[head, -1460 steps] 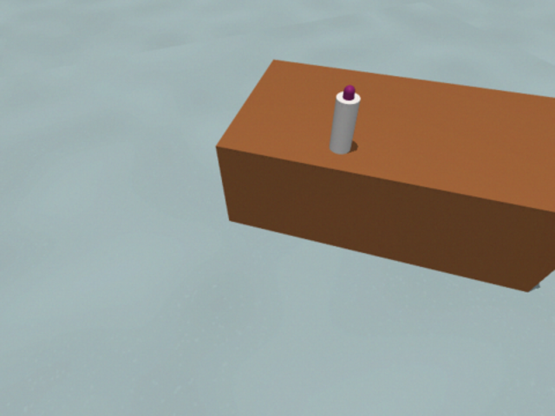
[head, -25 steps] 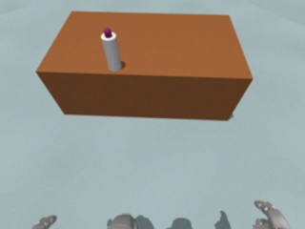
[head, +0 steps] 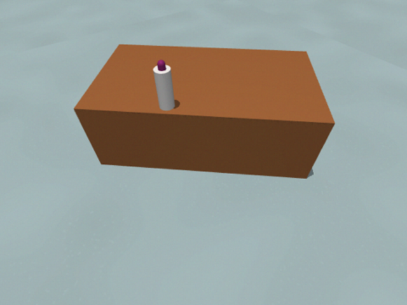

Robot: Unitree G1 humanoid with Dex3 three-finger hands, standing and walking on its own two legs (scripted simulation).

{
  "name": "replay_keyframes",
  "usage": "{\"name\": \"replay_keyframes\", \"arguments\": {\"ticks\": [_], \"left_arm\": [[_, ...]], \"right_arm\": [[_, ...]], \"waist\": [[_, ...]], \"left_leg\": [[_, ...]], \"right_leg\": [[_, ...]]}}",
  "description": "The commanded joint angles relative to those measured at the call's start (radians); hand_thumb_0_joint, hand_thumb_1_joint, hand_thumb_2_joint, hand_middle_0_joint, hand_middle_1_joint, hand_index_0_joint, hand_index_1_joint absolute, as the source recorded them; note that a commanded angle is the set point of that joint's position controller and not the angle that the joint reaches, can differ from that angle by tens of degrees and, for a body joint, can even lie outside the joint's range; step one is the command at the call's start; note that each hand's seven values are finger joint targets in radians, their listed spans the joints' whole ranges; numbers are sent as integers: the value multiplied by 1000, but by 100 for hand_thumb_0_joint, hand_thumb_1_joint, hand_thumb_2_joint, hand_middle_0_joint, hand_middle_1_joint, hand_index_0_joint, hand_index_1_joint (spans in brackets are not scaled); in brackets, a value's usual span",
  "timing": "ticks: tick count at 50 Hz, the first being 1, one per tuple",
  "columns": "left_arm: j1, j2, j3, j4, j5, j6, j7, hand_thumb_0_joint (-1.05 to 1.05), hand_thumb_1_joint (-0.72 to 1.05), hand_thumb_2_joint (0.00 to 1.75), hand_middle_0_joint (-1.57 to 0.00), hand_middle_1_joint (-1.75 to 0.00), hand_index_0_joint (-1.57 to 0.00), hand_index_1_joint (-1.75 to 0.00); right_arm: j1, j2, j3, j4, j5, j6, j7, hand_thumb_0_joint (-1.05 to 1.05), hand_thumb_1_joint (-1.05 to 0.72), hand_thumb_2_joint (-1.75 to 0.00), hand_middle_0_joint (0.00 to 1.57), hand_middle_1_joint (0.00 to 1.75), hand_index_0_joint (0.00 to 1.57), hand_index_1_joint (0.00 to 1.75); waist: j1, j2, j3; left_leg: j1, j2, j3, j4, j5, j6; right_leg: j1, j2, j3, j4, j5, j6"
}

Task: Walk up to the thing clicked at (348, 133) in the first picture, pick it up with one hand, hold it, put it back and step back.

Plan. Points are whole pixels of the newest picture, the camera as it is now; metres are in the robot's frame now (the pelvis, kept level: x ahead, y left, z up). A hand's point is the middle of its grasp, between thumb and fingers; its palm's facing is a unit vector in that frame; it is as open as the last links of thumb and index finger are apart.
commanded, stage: step back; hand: left
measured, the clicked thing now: (164, 84) +1.08 +0.22 -0.19
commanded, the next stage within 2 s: stand in 0.64 s
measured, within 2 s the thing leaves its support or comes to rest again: neither
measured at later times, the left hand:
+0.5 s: hand out of the picture +0.10 +0.29 -0.15, palm faces +0.03 -0.93 -0.36, open 7.4 cm
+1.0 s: hand out of the picture +0.13 +0.27 -0.13, palm faces -0.02 -0.94 -0.33, open 7.4 cm
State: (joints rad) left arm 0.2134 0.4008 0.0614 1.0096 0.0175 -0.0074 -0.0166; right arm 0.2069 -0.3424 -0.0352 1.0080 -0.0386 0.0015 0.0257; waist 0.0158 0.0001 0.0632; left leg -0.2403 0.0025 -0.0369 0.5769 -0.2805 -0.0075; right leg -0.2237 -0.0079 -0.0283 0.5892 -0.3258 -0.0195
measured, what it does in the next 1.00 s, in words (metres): stands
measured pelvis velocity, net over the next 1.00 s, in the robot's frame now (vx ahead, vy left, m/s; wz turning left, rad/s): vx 0.04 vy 0.02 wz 0.01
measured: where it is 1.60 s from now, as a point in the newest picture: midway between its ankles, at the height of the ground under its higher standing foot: outside the picture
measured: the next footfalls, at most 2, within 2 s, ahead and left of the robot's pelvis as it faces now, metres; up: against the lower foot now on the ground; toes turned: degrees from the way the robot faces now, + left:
none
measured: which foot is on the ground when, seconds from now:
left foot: down 0.00-1.00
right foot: down 0.00-1.00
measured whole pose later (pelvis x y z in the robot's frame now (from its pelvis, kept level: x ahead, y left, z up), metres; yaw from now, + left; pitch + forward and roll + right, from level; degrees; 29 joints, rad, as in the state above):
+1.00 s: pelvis +0.04 +0.02 +0.02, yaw +1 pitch -3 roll +0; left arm 0.07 0.34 0.00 1.12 0.00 -0.02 -0.01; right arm 0.05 -0.34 -0.02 1.13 -0.01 -0.01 0.01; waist 0.00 0.00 0.07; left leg -0.12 0.00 0.01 0.32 -0.15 0.00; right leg -0.05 -0.01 -0.01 0.31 -0.21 0.01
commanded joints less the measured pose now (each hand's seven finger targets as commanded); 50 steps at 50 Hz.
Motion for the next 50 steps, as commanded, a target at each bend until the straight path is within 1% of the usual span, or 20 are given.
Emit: {"name": "replay_keyframes", "arguments": {"ticks": [1,2,3,5,8,10,11,12,13,14,15,18,20,24,26,31,32,36,45,50], "left_arm": [[56,294,74,-27,26,-47,24,0,90,90,-20,-30,-20,-30],[-11,305,80,-53,28,-50,26,0,90,90,-20,-30,-20,-30],[-41,281,77,-74,22,-53,29,0,90,90,-20,-30,-20,-30],[-66,238,63,-76,18,-60,33,0,90,90,-20,-30,-20,-30],[-110,240,56,-82,16,-54,26,0,90,90,-20,-30,-20,-30],[-130,210,41,-89,11,-41,21,0,90,90,-20,-30,-20,-30],[-110,179,27,-85,8,-35,20,0,90,90,-20,-30,-20,-30],[-110,140,15,-91,-3,-30,17,0,90,90,-20,-30,-20,-30],[-118,152,21,-73,-16,-20,19,0,90,90,-20,-30,-20,-30],[-91,167,27,-57,-13,-15,19,0,90,90,-20,-30,-20,-30],[-79,154,18,-48,-10,-18,19,0,90,90,-20,-30,-20,-30],[-34,157,15,-2,-8,-39,28,0,90,90,-20,-30,-20,-30],[-67,200,24,-2,-2,-47,29,0,90,90,-20,-30,-20,-30],[-106,192,14,0,-6,-44,35,0,90,90,-20,-30,-20,-30],[-118,187,14,5,-8,-41,36,0,90,90,-20,-30,-20,-30],[-139,183,12,8,-5,-34,37,0,90,90,-20,-30,-20,-30],[-147,141,-11,22,-19,-32,32,0,90,90,-20,-30,-20,-30],[-164,156,-11,30,-15,-30,34,0,90,90,-20,-30,-20,-30],[-186,159,-17,48,-11,-36,30,0,90,90,-20,-30,-20,-30],[-186,161,-16,56,-9,-33,28,0,90,90,-20,-30,-20,-30]], "right_arm": [[-131,-196,-46,-101,13,-14,-21,0,-90,-90,20,30,20,30],[-99,-218,-53,-88,7,-14,-26,0,-90,-90,20,30,20,30],[-75,-232,-53,-85,10,-19,-25,0,-90,-90,20,30,20,30],[-60,-210,-53,-71,13,-26,-22,0,-90,-90,20,30,20,30],[-26,-197,-53,-53,10,-33,-15,0,-90,-90,20,30,20,30],[8,-186,-63,-28,5,-39,-19,0,-90,-90,20,30,20,30],[4,-198,-70,-25,-1,-42,-26,0,-90,-90,20,30,20,30],[-12,-242,-74,-35,-5,-47,-31,0,-90,-90,20,30,20,30],[-54,-283,-75,-46,3,-48,-28,0,-90,-90,20,30,20,30],[-89,-301,-76,-55,5,-46,-25,0,-90,-90,20,30,20,30],[-116,-287,-72,-60,3,-43,-25,0,-90,-90,20,30,20,30],[-174,-232,-49,-53,18,-39,-26,0,-90,-90,20,30,20,30],[-151,-210,-42,-43,26,-35,-26,0,-90,-90,20,30,20,30],[-164,-219,-46,-14,23,-40,-32,0,-90,-90,20,30,20,30],[-166,-212,-45,-7,27,-38,-32,0,-90,-90,20,30,20,30],[-198,-206,-45,3,26,-32,-34,0,-90,-90,20,30,20,30],[-194,-206,-31,13,32,-34,-33,0,-90,-90,20,30,20,30],[-207,-214,-28,26,31,-38,-33,0,-90,-90,20,30,20,30],[-220,-205,-20,49,32,-36,-29,0,-90,-90,20,30,20,30],[-215,-203,-14,63,32,-37,-28,0,-90,-90,20,30,20,30]], "waist": [[68,-101,5],[46,-105,44],[30,-56,61],[15,-74,41],[-4,-148,-28],[-37,-115,-58],[-36,-70,-64],[-24,81,-66],[-2,134,-47],[3,116,-56],[8,108,-60],[38,133,-93],[9,67,-108],[-2,27,-152],[-6,10,-154],[-6,2,-141],[-11,-4,-133],[-12,8,-147],[-15,-1,-156],[-17,4,-105]], "left_leg": [[-315,-52,-64,105,-276,28],[-290,-24,-71,226,-270,15],[-287,2,-90,255,-237,14],[-236,28,-92,199,-185,13],[-82,13,8,46,-129,4],[68,-16,43,-149,33,14],[143,10,-5,-177,104,27],[118,163,-227,-244,83,78],[-22,254,-346,-303,-84,164],[-39,279,-350,-298,-144,206],[5,269,-318,-281,-86,200],[-21,178,-163,-183,204,88],[-36,111,-93,-143,202,47],[91,114,-57,-112,425,58],[113,119,-52,-112,461,63],[100,118,-46,-137,384,60],[145,127,-77,-184,450,52],[188,132,-63,-208,516,41],[188,130,-47,-264,403,25],[159,123,-49,-296,302,17]], "right_leg": [[140,-256,443,-362,-418,-129],[55,-361,518,-400,-441,-196],[44,-364,487,-378,-327,-211],[43,-301,350,-344,-124,-175],[21,-243,197,-259,97,-144],[-27,-202,116,-137,247,-102],[-85,-169,82,-68,279,-68],[-134,-84,25,20,154,-12],[-67,-8,-9,67,-127,3],[-28,-19,16,88,-185,-5],[-47,-21,14,47,-169,-10],[104,-54,56,-163,98,-12],[158,-104,125,-185,198,-34],[133,-114,89,-151,393,-24],[128,-110,82,-151,403,-19],[138,-110,84,-164,372,-18],[117,-115,103,-202,404,-7],[160,-116,92,-236,443,6],[203,-134,103,-302,397,9],[166,-128,108,-334,293,8]]}}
